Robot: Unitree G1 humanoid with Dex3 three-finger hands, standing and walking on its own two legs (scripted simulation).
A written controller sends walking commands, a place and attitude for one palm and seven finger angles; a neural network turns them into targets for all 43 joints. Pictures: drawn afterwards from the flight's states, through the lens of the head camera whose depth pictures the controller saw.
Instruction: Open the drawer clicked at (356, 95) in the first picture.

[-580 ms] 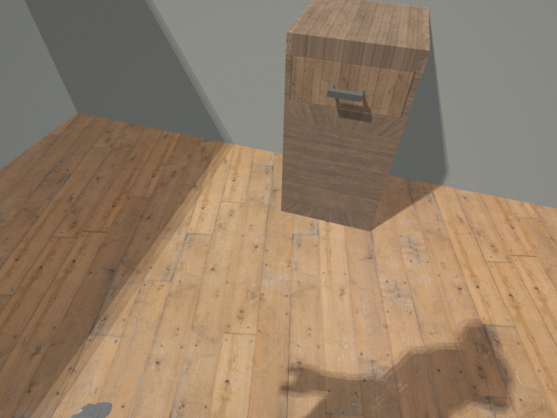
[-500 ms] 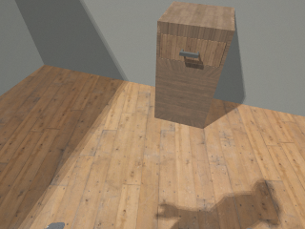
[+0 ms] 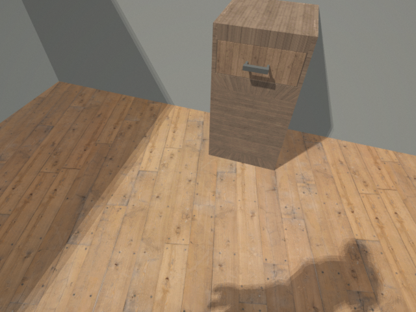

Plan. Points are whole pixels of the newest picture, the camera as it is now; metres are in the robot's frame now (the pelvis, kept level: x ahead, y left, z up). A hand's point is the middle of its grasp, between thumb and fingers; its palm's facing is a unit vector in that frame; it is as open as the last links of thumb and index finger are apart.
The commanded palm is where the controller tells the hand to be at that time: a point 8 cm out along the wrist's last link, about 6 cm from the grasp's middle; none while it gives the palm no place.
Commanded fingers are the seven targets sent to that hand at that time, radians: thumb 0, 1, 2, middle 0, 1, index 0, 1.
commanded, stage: stand and wait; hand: left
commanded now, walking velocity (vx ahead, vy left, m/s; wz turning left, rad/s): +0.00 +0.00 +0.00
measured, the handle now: (256, 66) +1.14 -0.16 -0.08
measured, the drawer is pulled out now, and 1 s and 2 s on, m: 0.00 0.00 0.00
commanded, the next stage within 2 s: look at it before walking up in 0.24 s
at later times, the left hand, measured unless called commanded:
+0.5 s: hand out of the picture +0.08 +0.24 -0.15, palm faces -0.03 -0.94 -0.33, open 7.4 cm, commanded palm none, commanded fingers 0.00 0.90 0.90 -0.20 -0.30 -0.20 -0.30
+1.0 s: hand out of the picture +0.09 +0.24 -0.15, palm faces -0.02 -0.94 -0.34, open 7.4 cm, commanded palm none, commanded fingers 0.00 0.90 0.90 -0.20 -0.30 -0.20 -0.30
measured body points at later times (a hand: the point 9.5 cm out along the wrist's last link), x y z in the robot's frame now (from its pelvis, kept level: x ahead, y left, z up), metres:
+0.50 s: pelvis +0.00 +0.00 +0.00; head +0.00 +0.00 +0.45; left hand +0.08 +0.29 -0.13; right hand +0.08 -0.30 -0.13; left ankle +0.02 +0.12 -0.74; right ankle +0.02 -0.13 -0.74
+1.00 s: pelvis +0.02 -0.01 +0.00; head +0.02 -0.01 +0.45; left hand +0.10 +0.29 -0.13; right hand +0.10 -0.31 -0.13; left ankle +0.02 +0.12 -0.74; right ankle +0.02 -0.13 -0.74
